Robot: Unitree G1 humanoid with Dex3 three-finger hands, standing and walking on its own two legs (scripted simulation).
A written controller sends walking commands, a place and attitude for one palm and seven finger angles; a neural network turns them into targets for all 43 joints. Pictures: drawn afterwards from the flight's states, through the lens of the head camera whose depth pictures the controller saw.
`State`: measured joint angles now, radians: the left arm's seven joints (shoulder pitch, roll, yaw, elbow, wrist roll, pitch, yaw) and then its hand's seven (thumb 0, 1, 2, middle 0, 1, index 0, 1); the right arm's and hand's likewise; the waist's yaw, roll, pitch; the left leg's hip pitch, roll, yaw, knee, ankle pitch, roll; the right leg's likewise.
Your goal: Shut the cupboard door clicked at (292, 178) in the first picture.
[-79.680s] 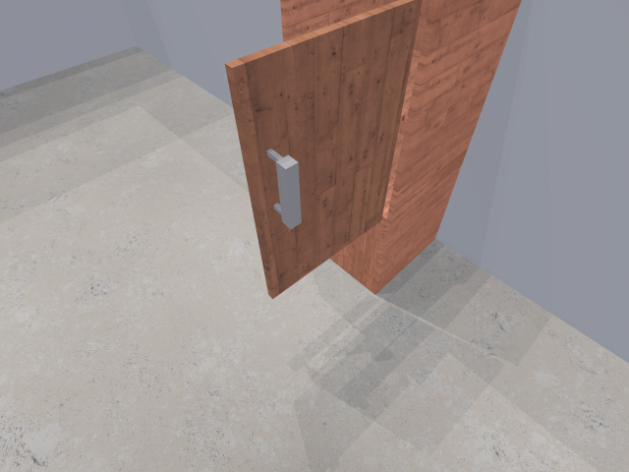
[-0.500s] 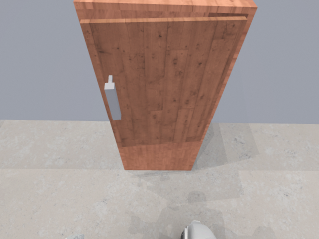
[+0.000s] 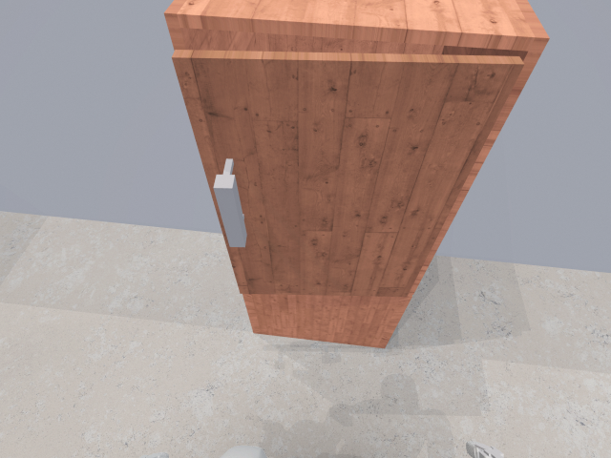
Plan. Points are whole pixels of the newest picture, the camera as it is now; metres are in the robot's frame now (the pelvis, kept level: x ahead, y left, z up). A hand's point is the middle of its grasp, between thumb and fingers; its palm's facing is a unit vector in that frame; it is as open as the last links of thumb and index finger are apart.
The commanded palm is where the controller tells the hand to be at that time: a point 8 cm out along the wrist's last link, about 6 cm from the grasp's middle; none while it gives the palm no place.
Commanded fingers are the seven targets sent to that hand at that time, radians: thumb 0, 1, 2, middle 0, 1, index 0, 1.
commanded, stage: come to a stop and stand still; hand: left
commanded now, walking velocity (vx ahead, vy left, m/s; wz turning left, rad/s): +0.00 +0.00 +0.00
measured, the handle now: (233, 203) +0.46 +0.16 +0.02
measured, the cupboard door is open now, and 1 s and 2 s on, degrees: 6 6 6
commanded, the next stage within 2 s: look again from close up in 0.98 s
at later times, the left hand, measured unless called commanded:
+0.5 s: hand out of the picture -0.02 +0.22 -0.16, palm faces +0.01 -0.97 -0.23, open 7.4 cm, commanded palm none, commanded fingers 0.00 0.90 0.90 -0.20 -0.30 -0.20 -0.30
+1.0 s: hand out of the picture -0.07 +0.18 -0.17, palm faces +0.02 -0.99 -0.14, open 7.4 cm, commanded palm none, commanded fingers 0.00 0.90 0.90 -0.20 -0.30 -0.20 -0.30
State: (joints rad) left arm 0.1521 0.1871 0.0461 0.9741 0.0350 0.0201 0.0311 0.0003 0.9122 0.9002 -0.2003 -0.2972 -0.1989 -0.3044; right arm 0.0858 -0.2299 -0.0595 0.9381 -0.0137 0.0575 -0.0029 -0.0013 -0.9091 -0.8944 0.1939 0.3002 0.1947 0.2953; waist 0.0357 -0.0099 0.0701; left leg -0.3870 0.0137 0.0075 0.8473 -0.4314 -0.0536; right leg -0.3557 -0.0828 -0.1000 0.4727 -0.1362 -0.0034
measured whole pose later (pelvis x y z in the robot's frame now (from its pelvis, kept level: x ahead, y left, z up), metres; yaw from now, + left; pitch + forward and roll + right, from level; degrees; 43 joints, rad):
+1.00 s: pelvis -0.06 +0.03 +0.01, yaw -1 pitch -1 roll +0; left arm 0.30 0.12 0.00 1.15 0.00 0.01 0.03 0.00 0.91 0.90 -0.20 -0.30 -0.19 -0.30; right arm 0.33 -0.13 0.00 1.15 -0.01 0.01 -0.03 0.00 -0.91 -0.89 0.20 0.30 0.20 0.30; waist -0.01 -0.02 0.04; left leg -0.19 0.01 0.05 0.36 -0.16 0.01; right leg -0.14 0.02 0.01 0.39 -0.23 -0.02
